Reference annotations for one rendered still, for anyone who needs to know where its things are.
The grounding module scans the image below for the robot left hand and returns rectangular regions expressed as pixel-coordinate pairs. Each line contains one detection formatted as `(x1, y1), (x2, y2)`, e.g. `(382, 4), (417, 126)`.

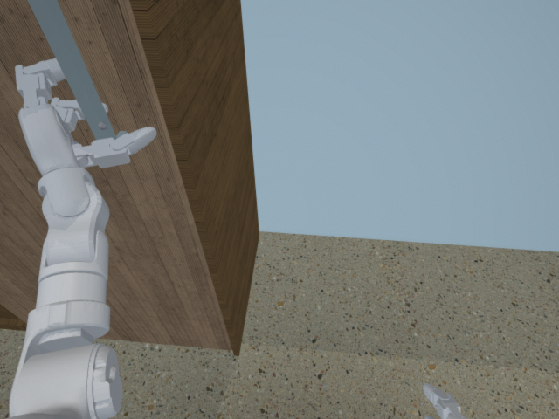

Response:
(15, 58), (156, 176)

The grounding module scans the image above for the handle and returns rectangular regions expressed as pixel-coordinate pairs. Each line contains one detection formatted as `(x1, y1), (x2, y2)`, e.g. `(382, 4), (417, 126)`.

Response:
(27, 0), (127, 140)

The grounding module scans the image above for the robot left forearm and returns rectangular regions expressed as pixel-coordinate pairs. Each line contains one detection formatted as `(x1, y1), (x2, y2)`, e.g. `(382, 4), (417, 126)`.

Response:
(9, 167), (110, 417)

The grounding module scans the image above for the robot right hand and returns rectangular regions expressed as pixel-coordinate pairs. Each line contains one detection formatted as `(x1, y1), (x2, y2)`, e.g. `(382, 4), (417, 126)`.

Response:
(423, 383), (469, 419)

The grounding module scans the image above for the robot left upper arm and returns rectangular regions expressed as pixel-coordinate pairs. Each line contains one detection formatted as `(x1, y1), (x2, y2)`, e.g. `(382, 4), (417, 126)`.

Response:
(6, 343), (123, 419)

